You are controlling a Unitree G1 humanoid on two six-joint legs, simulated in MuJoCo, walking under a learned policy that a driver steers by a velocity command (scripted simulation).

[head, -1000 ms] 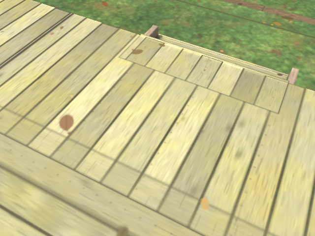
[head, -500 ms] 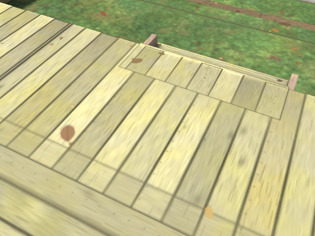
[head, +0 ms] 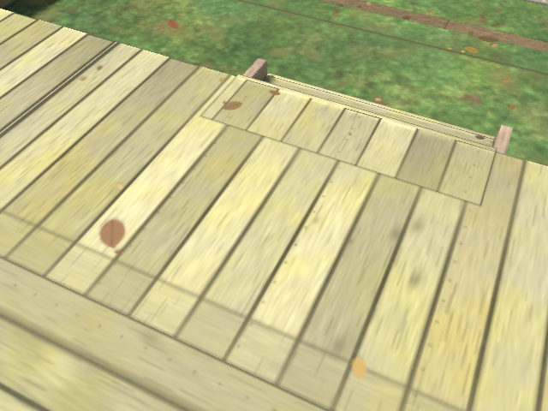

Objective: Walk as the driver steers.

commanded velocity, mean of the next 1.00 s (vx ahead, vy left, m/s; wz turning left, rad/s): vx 0.00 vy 0.00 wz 0.00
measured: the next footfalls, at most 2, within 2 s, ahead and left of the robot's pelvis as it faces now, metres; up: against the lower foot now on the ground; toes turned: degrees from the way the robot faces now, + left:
left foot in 1.64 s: +0.44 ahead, +0.10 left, +0.00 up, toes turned +2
